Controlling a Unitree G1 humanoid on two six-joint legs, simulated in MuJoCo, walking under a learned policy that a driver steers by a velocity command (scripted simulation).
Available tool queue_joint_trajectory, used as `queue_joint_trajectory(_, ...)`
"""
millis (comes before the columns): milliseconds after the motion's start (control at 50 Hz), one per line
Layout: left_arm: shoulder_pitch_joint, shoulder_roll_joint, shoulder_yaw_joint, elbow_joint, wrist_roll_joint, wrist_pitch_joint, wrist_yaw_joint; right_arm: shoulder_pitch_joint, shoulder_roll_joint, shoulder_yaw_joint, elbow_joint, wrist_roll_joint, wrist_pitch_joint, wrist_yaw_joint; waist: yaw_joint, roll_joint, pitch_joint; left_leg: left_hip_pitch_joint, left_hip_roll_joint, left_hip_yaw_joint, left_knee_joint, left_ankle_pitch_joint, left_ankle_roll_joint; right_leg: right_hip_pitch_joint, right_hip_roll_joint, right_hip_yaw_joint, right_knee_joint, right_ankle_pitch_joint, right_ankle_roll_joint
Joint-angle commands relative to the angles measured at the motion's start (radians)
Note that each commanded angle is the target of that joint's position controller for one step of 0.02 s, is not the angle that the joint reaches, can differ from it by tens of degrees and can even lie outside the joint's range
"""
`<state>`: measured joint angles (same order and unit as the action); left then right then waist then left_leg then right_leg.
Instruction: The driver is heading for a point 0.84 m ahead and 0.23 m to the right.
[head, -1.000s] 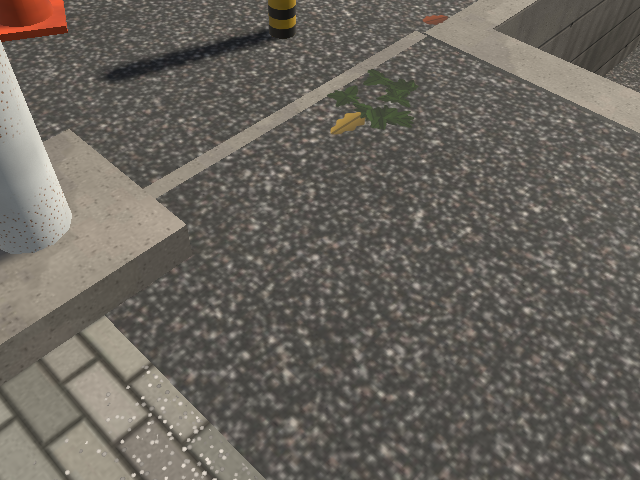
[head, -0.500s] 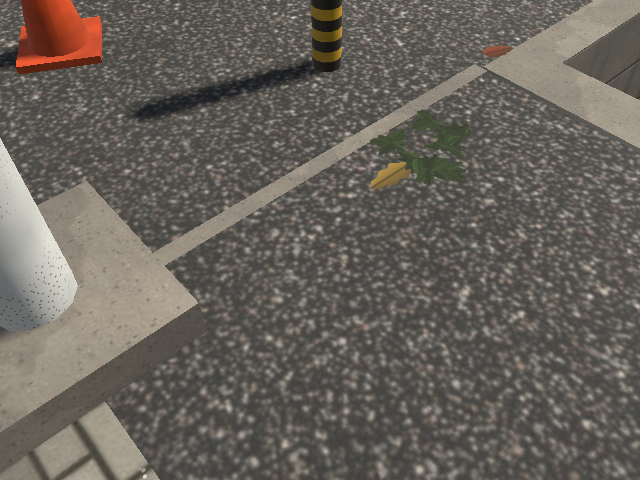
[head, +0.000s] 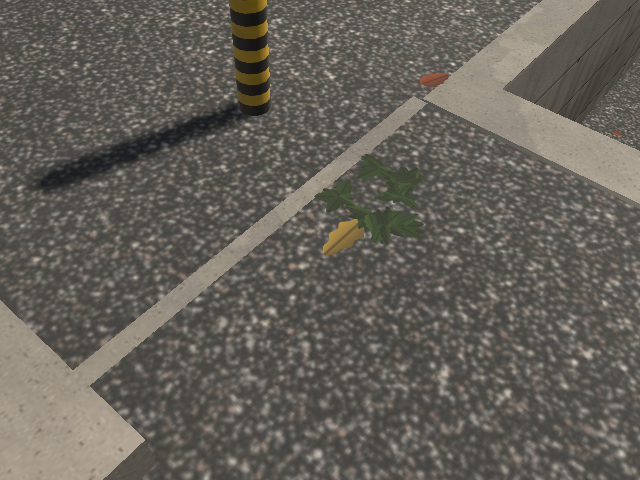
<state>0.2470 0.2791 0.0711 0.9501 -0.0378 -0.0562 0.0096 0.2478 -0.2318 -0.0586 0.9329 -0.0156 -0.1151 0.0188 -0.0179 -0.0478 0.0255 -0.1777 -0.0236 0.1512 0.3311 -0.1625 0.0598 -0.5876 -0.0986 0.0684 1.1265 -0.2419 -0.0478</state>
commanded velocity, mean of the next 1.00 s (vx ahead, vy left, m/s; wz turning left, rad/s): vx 0.50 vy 0.00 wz -0.40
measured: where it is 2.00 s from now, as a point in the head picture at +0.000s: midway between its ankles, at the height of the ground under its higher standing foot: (415, 344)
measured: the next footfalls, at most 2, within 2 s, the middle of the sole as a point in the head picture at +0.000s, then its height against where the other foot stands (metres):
right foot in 0.34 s outside the picture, level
left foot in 0.84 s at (346, 393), level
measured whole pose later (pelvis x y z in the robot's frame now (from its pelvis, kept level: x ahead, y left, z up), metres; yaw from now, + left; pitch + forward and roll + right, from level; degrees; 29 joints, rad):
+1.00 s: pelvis +0.57 -0.11 -0.01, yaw -24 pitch +2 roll +1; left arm 0.30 0.27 0.06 0.81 -0.02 -0.07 0.00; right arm 0.21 -0.26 -0.06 0.81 -0.01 -0.11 0.03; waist 0.00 -0.03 0.02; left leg -0.31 -0.05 0.04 0.44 -0.16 0.06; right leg -0.43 -0.01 0.06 1.17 -0.36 -0.04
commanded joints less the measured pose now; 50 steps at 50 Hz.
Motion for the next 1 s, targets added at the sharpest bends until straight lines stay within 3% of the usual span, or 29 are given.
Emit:
queue_joint_trajectory(20,0.037,0.026,0.015,-0.048,0.007,0.014,0.002,-0.023,-0.118,-0.026,-0.038,-0.006,-0.018,-0.016,0.032,0.115,0.012,0.02,0.276,-0.137,-0.212,0.197,0.118,-0.096,-0.046,0.056,-0.048,0.13,0.011)
queue_joint_trajectory(120,-0.121,0.005,0.006,-0.113,0.02,0.003,-0.027,0.012,-0.151,-0.033,-0.029,0.0,-0.005,-0.041,-0.008,0.089,0.049,0.075,0.264,-0.013,-0.23,0.23,0.096,-0.106,-0.025,-0.022,-0.33,0.323,0.016)
queue_joint_trajectory(220,-0.262,-0.008,-0.005,-0.2,0.017,0.004,-0.061,0.103,-0.175,-0.045,-0.002,0.02,0.029,-0.048,-0.05,0.076,0.088,0.268,0.322,0.041,-0.153,0.353,0.09,-0.176,-0.004,-0.096,-0.453,0.237,-0.017)
queue_joint_trajectory(280,-0.233,0.029,0.011,-0.231,0.012,0.008,-0.076,0.067,-0.215,-0.057,-0.021,0.029,0.049,-0.053,0.003,0.122,0.03,0.31,0.33,0.084,-0.004,0.754,0.061,-0.036,0.072,-0.178,-0.472,0.097,-0.065)
queue_joint_trajectory(300,-0.165,0.058,0.026,-0.225,0.009,0.01,-0.076,0.052,-0.229,-0.061,-0.028,0.031,0.057,-0.056,0.048,0.144,-0.017,0.305,0.325,0.094,0.109,0.902,0.049,0.067,0.112,-0.203,-0.467,0.048,-0.088)
queue_joint_trajectory(320,-0.04,0.103,0.051,-0.2,0.006,0.011,-0.072,0.03,-0.24,-0.062,-0.036,0.035,0.063,-0.057,0.122,0.144,-0.087,0.261,0.302,0.106,0.285,0.945,0.028,0.243,0.153,-0.213,-0.512,0.064,-0.119)
queue_joint_trajectory(340,0.124,0.174,0.088,-0.159,0.007,0.016,-0.055,0.021,-0.235,-0.058,-0.049,0.034,0.061,-0.058,0.202,0.098,-0.172,0.089,0.258,0.112,0.543,0.763,-0.016,0.528,0.15,-0.135,-0.583,0.112,-0.163)
queue_joint_trajectory(360,0.173,0.286,0.111,-0.144,0.006,0.02,-0.035,0.094,-0.095,-0.019,-0.093,-0.006,0.04,-0.044,0.121,-0.164,-0.246,-0.336,0.105,0.079,0.912,-0.117,-0.075,0.872,-0.105,0.327,-0.602,0.095,-0.299)
queue_joint_trajectory(380,0.181,0.274,0.096,-0.178,0.018,0.005,-0.04,0.068,-0.092,-0.005,-0.133,0.026,-0.01,-0.029,0.111,-0.152,-0.403,-0.549,-0.033,-0.174,1.117,-0.454,-0.083,1.025,-0.252,0.794,-0.801,-0.052,-0.434)
queue_joint_trajectory(400,0.168,0.196,0.074,-0.174,0.029,-0.007,-0.042,-0.061,-0.154,-0.021,-0.162,0.067,-0.042,-0.017,0.152,-0.058,-0.3,-0.66,0.029,-0.249,1.121,-0.37,-0.052,0.98,-0.223,0.678,-0.846,-0.008,-0.364)
queue_joint_trajectory(420,0.11,0.152,0.062,-0.18,0.023,-0.017,-0.041,-0.088,-0.152,-0.018,-0.171,0.069,-0.054,-0.016,0.116,-0.008,-0.195,-0.659,0.076,-0.244,1.037,-0.277,-0.03,0.841,-0.183,0.527,-0.838,0.066,-0.321)
queue_joint_trajectory(440,0.026,0.116,0.051,-0.199,0.019,-0.022,-0.042,-0.083,-0.154,-0.023,-0.155,0.043,-0.053,-0.025,0.063,0.062,-0.126,-0.588,0.117,-0.24,0.945,-0.218,-0.034,0.678,-0.136,0.412,-0.842,0.167,-0.285)
queue_joint_trajectory(460,-0.027,0.088,0.041,-0.216,0.023,-0.024,-0.039,-0.065,-0.17,-0.035,-0.149,0.024,-0.041,-0.029,0.026,0.058,-0.1,-0.506,0.142,-0.242,0.878,-0.184,-0.044,0.564,-0.104,0.337,-0.858,0.252,-0.268)
queue_joint_trajectory(480,-0.042,0.084,0.038,-0.227,0.029,-0.024,-0.035,-0.05,-0.17,-0.039,-0.148,0.019,-0.025,-0.029,0.004,0.047,-0.092,-0.451,0.152,-0.241,0.841,-0.168,-0.055,0.497,-0.086,0.31,-0.879,0.29,-0.263)
queue_joint_trajectory(520,-0.026,0.111,0.043,-0.227,0.023,-0.027,-0.023,-0.057,-0.143,-0.037,-0.162,0.007,-0.003,-0.031,-0.008,0.045,-0.071,-0.425,0.15,-0.219,0.747,-0.135,-0.087,0.416,-0.066,0.257,-0.901,0.367,-0.265)
queue_joint_trajectory(560,0.007,0.139,0.05,-0.221,0.022,-0.026,-0.008,-0.12,-0.121,-0.029,-0.186,0.001,0.007,-0.034,0.007,0.029,-0.047,-0.446,0.136,-0.198,0.62,-0.032,-0.115,0.38,-0.043,0.2,-0.914,0.401,-0.252)
queue_joint_trajectory(640,0.069,0.12,0.04,-0.2,0.021,-0.019,0.003,-0.248,-0.083,-0.008,-0.215,0.008,0.001,-0.018,0.073,-0.022,-0.028,-0.371,0.09,-0.169,0.312,0.26,-0.11,0.353,0.016,0.113,-0.907,0.305,-0.18)
queue_joint_trajectory(680,0.105,0.126,0.039,-0.183,0.021,-0.02,0.0,-0.301,-0.089,-0.006,-0.232,0.018,-0.005,-0.008,0.102,-0.038,-0.01,-0.353,0.076,-0.167,0.246,0.322,-0.098,0.373,-0.01,0.138,-0.91,0.233,-0.174)
queue_joint_trajectory(760,0.152,0.132,0.039,-0.155,0.019,-0.013,0.003,-0.349,-0.13,-0.012,-0.265,0.021,-0.021,0.01,0.109,-0.044,0.011,-0.424,0.068,-0.182,0.164,0.204,-0.047,0.553,-0.091,0.215,-0.826,0.28,-0.165)
queue_joint_trajectory(800,0.143,0.146,0.043,-0.152,0.023,-0.005,0.008,-0.3,-0.149,-0.019,-0.259,0.022,-0.027,0.014,0.076,-0.068,0.0,-0.375,0.052,-0.167,0.145,0.119,-0.015,0.606,-0.111,0.228,-0.775,0.411,-0.146)
queue_joint_trajectory(820,0.12,0.148,0.042,-0.158,0.022,-0.002,0.008,-0.222,-0.167,-0.029,-0.239,0.02,-0.029,0.012,0.029,-0.071,-0.039,-0.264,0.025,-0.139,0.115,0.114,0.008,0.607,-0.086,0.205,-0.698,0.571,-0.13)
queue_joint_trajectory(840,0.102,0.129,0.033,-0.168,0.027,-0.001,0.006,-0.089,-0.202,-0.046,-0.204,0.013,-0.031,0.008,-0.034,-0.052,-0.138,-0.059,0.04,-0.15,0.126,0.16,0.046,0.561,-0.031,0.162,-0.541,0.656,-0.105)
queue_joint_trajectory(860,0.094,0.091,0.015,-0.192,0.043,-0.002,0.005,0.09,-0.255,-0.057,-0.181,0.001,-0.029,0.003,-0.102,0.044,-0.289,0.225,0.204,-0.338,0.156,0.181,0.115,0.392,0.04,0.108,-0.258,0.435,-0.07)
queue_joint_trajectory(880,0.262,0.004,-0.008,-0.184,0.018,-0.019,-0.001,0.175,-0.311,-0.076,-0.137,0.004,-0.018,0.012,-0.037,0.368,-0.401,0.563,0.416,-0.795,0.067,-0.011,0.28,0.002,0.204,0.047,0.087,-0.238,0.007)
queue_joint_trajectory(900,0.221,0.091,0.002,-0.171,0.005,-0.029,-0.002,0.176,-0.212,-0.051,-0.136,0.032,-0.014,0.016,-0.074,0.275,-0.345,0.551,0.409,-0.903,-0.018,-0.244,0.254,-0.141,0.157,0.127,0.189,-0.327,0.001)
queue_joint_trajectory(920,0.099,0.139,0.014,-0.201,-0.003,-0.035,-0.005,0.1,-0.165,-0.037,-0.151,0.033,-0.008,0.011,-0.081,0.182,-0.187,0.416,0.371,-0.752,-0.04,-0.257,0.205,-0.196,0.108,0.102,0.199,-0.238,-0.004)
queue_joint_trajectory(940,0.03,0.128,0.011,-0.219,0.008,-0.038,-0.003,0.029,-0.156,-0.029,-0.167,0.02,0.0,0.009,-0.054,0.093,-0.108,0.27,0.33,-0.638,-0.063,-0.162,0.179,-0.166,0.057,0.055,0.156,-0.153,-0.003)
queue_joint_trajectory(960,0.0,0.119,0.014,-0.227,0.025,-0.039,-0.003,-0.006,-0.139,-0.022,-0.171,0.011,0.002,0.011,-0.031,0.076,-0.051,0.164,0.298,-0.569,-0.089,-0.055,0.179,-0.142,0.029,0.04,0.093,-0.104,0.002)
queue_joint_trajectory(1000,0.036,0.089,0.016,-0.221,0.026,-0.029,-0.004,-0.019,-0.123,-0.014,-0.166,0.004,-0.003,0.012,0.011,0.125,-0.052,0.078,0.249,-0.473,-0.129,0.072,0.171,-0.054,-0.007,0.03,0.012,-0.06,0.009)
